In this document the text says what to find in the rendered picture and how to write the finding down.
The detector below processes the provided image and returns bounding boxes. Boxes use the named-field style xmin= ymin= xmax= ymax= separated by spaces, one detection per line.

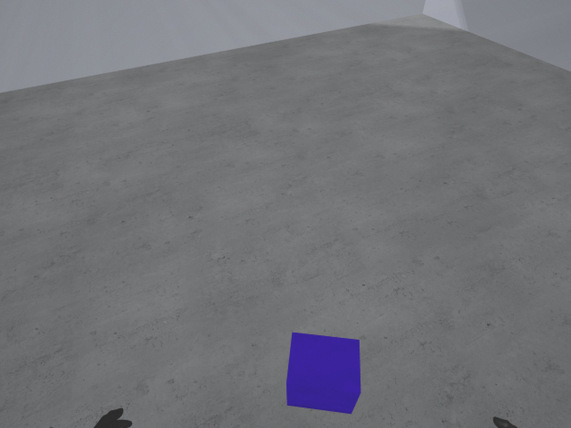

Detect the carton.
xmin=286 ymin=333 xmax=360 ymax=414

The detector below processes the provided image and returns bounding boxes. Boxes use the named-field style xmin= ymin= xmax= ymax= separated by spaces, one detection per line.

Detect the robot left hand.
xmin=94 ymin=408 xmax=132 ymax=428

